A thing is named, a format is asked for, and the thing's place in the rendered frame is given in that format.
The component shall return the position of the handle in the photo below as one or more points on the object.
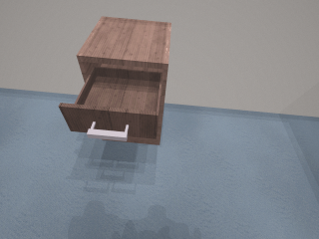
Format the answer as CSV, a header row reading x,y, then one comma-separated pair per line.
x,y
107,134

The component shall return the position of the cabinet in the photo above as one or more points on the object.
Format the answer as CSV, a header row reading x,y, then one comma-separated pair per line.
x,y
129,44

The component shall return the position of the drawer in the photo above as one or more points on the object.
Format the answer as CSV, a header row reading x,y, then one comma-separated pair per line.
x,y
114,98

